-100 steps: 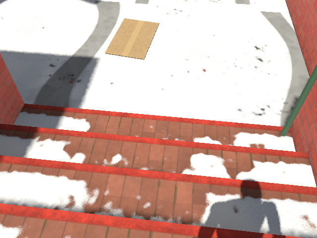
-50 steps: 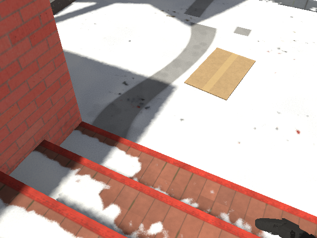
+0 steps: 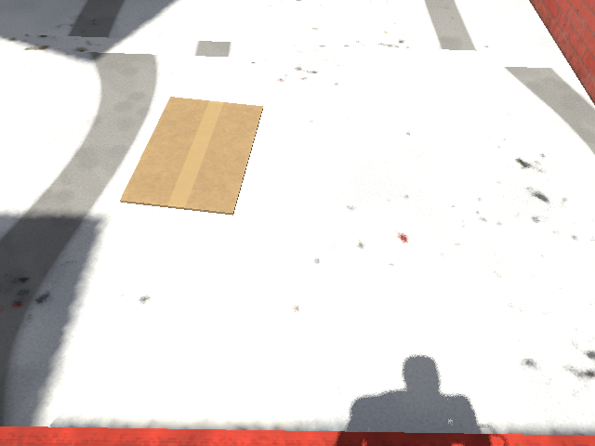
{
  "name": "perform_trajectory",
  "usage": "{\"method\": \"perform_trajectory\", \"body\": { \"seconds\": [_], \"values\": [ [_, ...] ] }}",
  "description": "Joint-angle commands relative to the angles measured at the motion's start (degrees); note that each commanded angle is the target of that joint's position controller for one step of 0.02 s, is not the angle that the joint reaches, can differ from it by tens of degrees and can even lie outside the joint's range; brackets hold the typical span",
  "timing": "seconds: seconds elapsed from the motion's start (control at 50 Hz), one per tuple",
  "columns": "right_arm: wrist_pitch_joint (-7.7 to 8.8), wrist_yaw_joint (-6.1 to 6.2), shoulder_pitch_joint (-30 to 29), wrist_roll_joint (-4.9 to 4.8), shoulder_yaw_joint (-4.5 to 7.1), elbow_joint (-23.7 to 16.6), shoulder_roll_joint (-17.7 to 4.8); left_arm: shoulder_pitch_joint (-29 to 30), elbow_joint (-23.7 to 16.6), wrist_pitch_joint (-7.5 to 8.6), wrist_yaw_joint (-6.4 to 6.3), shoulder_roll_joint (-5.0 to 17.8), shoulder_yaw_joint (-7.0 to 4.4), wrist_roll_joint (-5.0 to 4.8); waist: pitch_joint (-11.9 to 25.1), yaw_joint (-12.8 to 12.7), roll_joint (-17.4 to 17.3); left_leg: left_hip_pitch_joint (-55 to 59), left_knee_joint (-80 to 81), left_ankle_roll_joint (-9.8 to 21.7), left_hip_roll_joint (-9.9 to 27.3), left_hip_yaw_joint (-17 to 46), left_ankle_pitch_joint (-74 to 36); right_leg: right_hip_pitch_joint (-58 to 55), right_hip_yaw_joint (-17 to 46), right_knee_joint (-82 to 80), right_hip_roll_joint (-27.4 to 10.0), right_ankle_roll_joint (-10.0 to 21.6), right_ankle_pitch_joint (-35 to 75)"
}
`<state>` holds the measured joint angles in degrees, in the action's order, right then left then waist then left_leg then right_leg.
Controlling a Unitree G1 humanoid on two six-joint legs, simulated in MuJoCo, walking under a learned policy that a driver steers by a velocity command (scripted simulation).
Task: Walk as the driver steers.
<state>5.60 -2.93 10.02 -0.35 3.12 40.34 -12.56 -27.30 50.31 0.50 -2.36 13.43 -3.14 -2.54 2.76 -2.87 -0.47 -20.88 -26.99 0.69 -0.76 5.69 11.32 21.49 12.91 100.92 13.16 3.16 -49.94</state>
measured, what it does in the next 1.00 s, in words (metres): goes down: right foot 0.17 m lower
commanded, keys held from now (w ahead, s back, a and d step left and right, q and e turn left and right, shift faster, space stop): w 0.50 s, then w+q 0.50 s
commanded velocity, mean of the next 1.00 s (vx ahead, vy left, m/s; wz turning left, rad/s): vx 0.50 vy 0.00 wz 0.12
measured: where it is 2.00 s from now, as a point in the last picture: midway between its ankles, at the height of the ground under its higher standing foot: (234, 327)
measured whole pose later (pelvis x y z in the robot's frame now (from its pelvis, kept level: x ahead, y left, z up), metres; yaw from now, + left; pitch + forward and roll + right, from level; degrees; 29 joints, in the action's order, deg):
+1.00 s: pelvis +0.51 -0.07 -0.19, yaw +13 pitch +2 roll -2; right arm 0.9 0.1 10.8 -0.9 4.6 43.3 -13.9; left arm -26.7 59.2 4.8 0.0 11.0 -1.9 1.6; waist 2.9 -2.4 -3.0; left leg -47.0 -65.1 2.6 3.0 8.6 -0.4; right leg 8.9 -7.0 29.3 2.2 2.9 -22.4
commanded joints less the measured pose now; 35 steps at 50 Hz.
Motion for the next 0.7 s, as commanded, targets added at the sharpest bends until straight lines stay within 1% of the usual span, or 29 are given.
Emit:
{"method": "perform_trajectory", "body": {
  "seconds": [0.02,0.04,0.06,0.08,0.1,0.12,0.14,0.16,0.18,0.2,0.22,0.26,0.3,0.34,0.36,0.38,0.4,0.44,0.46,0.48,0.5,0.52,0.56,0.6,0.62,0.64,0.66,0.68,0.7],
  "values": [
    [-3.11,0.01,24.19,-1.31,3.97,7.98,-15.46,-7.61,-6.82,2.05,0.96,3.6,0.84,-1.82,9.41,3.56,-20.76,40.32,3.08,15.56,23.6,32.87,2.82,44.14,-4.14,18.56,-6.62,-2.9,8.88],
    [-3.45,0.64,18.98,0.58,2.39,6.48,-9.66,3.05,-7.09,0.99,-0.72,6.16,0.06,-1.92,1.58,4.61,-3.74,26.1,11.74,15.07,22.51,34.68,22.9,43.64,-6.51,14.87,-10.63,-1.61,17.86],
    [-2.55,0.96,12.59,1.6,1.43,6.15,-8.24,8.46,-8.91,0.14,-1.74,7.03,-0.17,-1.53,-5.53,2.6,-3.12,11.86,13.77,14.5,22.11,37.18,24.5,39.21,-5.35,11.01,-12.63,-0.42,23.09],
    [-0.7,1.4,6.11,1.85,-0.48,4.59,-4.51,8.59,-8.06,0.07,-1.85,7.13,-0.76,0.18,-9.06,-0.97,1.24,-0.15,11.56,10.65,17.93,29.3,19.71,33.6,0.18,-4.52,-15.41,1.21,35.49],
    [0.13,1.54,3.72,1.95,-0.7,4.91,-3.66,7.16,-7.42,0.79,-1.49,6.5,-0.82,2.11,-8.65,-2.5,-1.94,-5.43,9.71,7.81,13.97,23.58,12.02,28.78,-0.25,-12.51,-17.03,1.52,39.5],
    [0.33,2.59,4.65,1.84,-0.53,5.43,-5.01,8.51,-8.69,1.84,-1.1,5.14,-0.78,3.4,-9.14,-2.65,-3.81,-11.74,11.56,6.45,8.0,13.15,3.01,20.57,-4.1,-28.65,-17.01,-0.34,46.21],
    [0.26,3.37,8.47,2.0,-0.28,7.15,-5.48,12.74,-9.78,2.69,-0.94,3.04,-0.47,4.61,-7.4,0.1,-6.43,-9.45,11.98,7.88,6.92,11.67,-6.43,17.78,-7.48,-36.53,-16.86,-2.24,50.79],
    [-0.12,4.13,12.8,1.4,-0.58,9.39,-4.84,14.94,-11.09,2.84,-0.4,0.73,0.02,5.14,-4.19,1.15,-8.01,-5.05,10.15,8.81,7.21,12.05,-15.93,16.65,-8.05,-40.65,-17.02,-3.29,53.39],
    [-0.87,4.42,14.92,1.39,-0.51,10.71,-4.66,13.76,-10.75,2.37,0.15,-1.42,0.57,4.84,-0.25,1.1,-8.85,0.02,7.66,9.84,8.01,11.94,-24.1,15.75,-8.24,-41.22,-16.82,-4.05,53.7],
    [-1.23,4.4,16.32,0.78,-0.5,10.92,-4.75,13.82,-11.42,1.75,0.67,-1.61,0.71,3.8,0.72,1.2,-8.29,3.91,6.94,9.99,9.11,12.1,-27.22,16.77,-7.84,-44.01,-16.94,-4.04,53.62],
    [-0.91,4.29,18.18,0.97,0.1,11.72,-7.3,9.31,-8.64,1.76,1.38,0.09,0.06,2.83,2.95,0.68,-7.32,6.91,4.78,10.61,10.77,14.28,-26.77,17.04,-6.87,-38.54,-16.95,-3.35,59.07],
    [-1.22,3.79,20.47,-0.83,-0.19,12.09,-5.54,12.13,-9.38,0.85,1.88,1.59,-0.47,2.56,-0.58,2.01,-1.52,11.99,3.53,11.5,11.96,16.95,-18.8,26.36,-5.86,-38.82,-17.89,-1.8,54.74],
    [-1.64,3.38,22.79,-0.1,-0.47,12.49,-4.85,17.9,-11.9,1.13,2.11,1.37,-0.48,2.61,-4.22,3.7,-0.94,15.57,2.23,11.79,12.11,19.25,-16.67,32.76,-5.92,-39.67,-18.36,-0.88,51.37],
    [-1.99,3.58,25.4,0.34,-0.12,12.75,-5.28,21.81,-13.35,1.94,2.83,1.37,-0.45,2.71,-5.21,5.36,-2.14,18.32,-0.42,11.38,12.19,19.02,-20.41,35.7,-7.15,-39.84,-18.03,-0.82,49.51],
    [-1.96,4.64,31.58,-0.26,-0.16,15.29,-3.49,25.32,-14.5,2.97,3.37,1.29,-0.44,1.86,-5.78,7.56,-3.31,27.85,-3.76,11.76,12.73,21.38,-14.91,44.32,-1.74,-42.44,-19.59,-0.67,51.27],
    [-1.81,5.09,35.84,-0.31,0.14,16.02,-4.08,29.85,-15.93,3.63,4.03,2.71,-0.84,1.06,-6.78,9.72,-3.25,34.48,-4.55,11.51,12.76,22.21,-10.21,51.55,-0.76,-47.46,-18.82,-0.53,50.51],
    [-1.91,5.5,37.12,-0.38,0.29,16.35,-4.3,32.6,-16.76,4.16,4.47,2.53,-0.82,0.83,-7.55,10.9,-4.06,36.27,-5.57,11.35,13.14,23.4,-9.37,53.86,-0.71,-49.87,-18.65,-0.76,50.5],
    [-1.81,6.58,34.8,-0.42,0.42,14.95,-5.17,35.22,-17.01,5.2,4.81,2.15,-0.43,1.07,-8.45,10.5,-4.16,31.77,-7.46,10.8,12.75,22.84,-10.73,51.65,-2.37,-53.78,-18.54,-1.0,53.92],
    [-2.13,7.83,28.32,-1.0,-0.32,12.5,-3.91,34.8,-17.53,5.96,5.39,2.38,-0.13,2.42,-9.86,8.51,-0.64,15.38,-8.51,9.64,8.12,14.45,-4.17,35.52,-5.97,-65.91,-17.11,-1.61,70.03],
    [-2.36,7.78,25.45,-1.09,-0.88,11.78,-3.05,33.75,-16.37,6.34,6.24,-0.71,0.53,4.08,-8.03,8.92,-0.78,-0.75,-7.21,8.55,4.92,9.28,0.95,14.67,-10.21,-67.73,-13.81,-1.59,84.32],
    [-2.3,7.34,24.04,-0.7,-0.71,11.59,-4.63,31.86,-15.59,5.91,6.6,-1.36,0.44,3.92,-7.59,8.81,-2.85,-8.18,-6.91,8.18,3.32,7.16,3.54,4.17,-11.45,-67.42,-12.06,-1.66,87.17],
    [-2.54,7.03,23.44,-1.26,-0.57,11.6,-5.39,31.67,-16.71,5.17,6.38,-0.83,0.05,3.12,-7.43,8.66,-4.64,-9.79,-8.16,8.26,2.67,7.85,3.53,0.16,-11.02,-66.24,-11.29,-2.34,83.34],
    [-3.33,6.99,23.27,-2.23,-0.33,11.24,-4.75,32.57,-18.62,4.5,5.85,0.81,0.2,1.7,-9.64,9.68,-4.37,0.86,-14.49,8.17,2.7,10.29,-0.28,5.43,-7.92,-73.74,-12.94,-3.19,73.65],
    [-4.9,7.91,23.68,-2.32,0.35,11.59,-4.89,32.33,-18.6,4.92,6.0,1.16,0.11,1.97,-8.18,10.88,-4.0,11.13,-21.41,7.55,3.18,12.82,-2.93,7.01,-4.82,-80.7,-15.82,-3.5,73.13],
    [-5.59,8.2,22.45,-1.91,0.49,12.36,-5.08,27.38,-16.74,4.93,5.99,2.52,-0.51,1.87,-5.13,7.9,-4.44,12.51,-29.8,7.1,3.25,12.56,-5.12,2.1,-4.23,-81.41,-17.95,-2.5,75.24],
    [-5.3,7.57,19.01,-1.28,0.74,12.84,-6.21,14.28,-12.69,4.63,5.61,4.73,-1.82,1.37,-1.86,0.9,-4.51,9.2,-40.82,5.91,2.92,12.6,-6.71,-9.36,-4.93,-83.14,-20.04,-1.15,78.0],
    [-4.18,6.04,20.33,-1.46,0.55,14.53,-4.74,1.19,-7.64,4.75,4.93,6.18,-2.73,2.31,2.39,-4.68,1.45,-1.99,-56.11,3.23,-1.97,9.27,0.59,-28.01,-7.01,-81.13,-20.47,-0.74,82.63],
    [-3.37,4.63,27.12,-1.65,-0.24,16.46,0.34,-10.91,-3.43,4.79,4.96,8.07,-2.12,3.84,10.66,-6.04,14.07,-22.26,-83.0,0.31,-9.35,8.09,42.3,-53.04,-3.61,-61.74,-28.03,2.44,102.67],
    [-1.82,3.67,35.5,-2.95,-0.68,14.32,-1.68,-8.76,-3.59,3.99,5.06,10.23,-2.2,4.14,17.59,-1.15,22.42,-32.79,-92.89,-2.06,-4.14,10.27,41.19,-59.54,2.48,-53.81,-34.37,4.84,107.2]
  ]
}}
